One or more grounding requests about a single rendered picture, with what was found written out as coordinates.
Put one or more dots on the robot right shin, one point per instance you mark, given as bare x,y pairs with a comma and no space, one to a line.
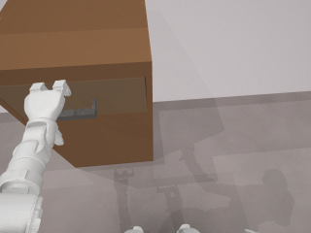
184,226

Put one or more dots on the robot shin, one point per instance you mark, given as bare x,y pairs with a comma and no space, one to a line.
184,226
137,228

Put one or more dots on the robot left shin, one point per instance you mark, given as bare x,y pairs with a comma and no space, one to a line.
137,228

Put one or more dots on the drawer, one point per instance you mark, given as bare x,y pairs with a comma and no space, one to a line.
113,96

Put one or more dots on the cabinet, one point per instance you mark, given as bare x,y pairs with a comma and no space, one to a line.
43,41

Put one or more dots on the robot left hand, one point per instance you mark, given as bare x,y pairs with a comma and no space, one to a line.
44,103

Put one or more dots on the handle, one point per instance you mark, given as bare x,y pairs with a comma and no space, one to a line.
79,113

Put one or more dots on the robot left upper arm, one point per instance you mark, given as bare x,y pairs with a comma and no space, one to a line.
20,212

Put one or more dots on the robot left forearm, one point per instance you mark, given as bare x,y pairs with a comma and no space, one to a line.
26,169

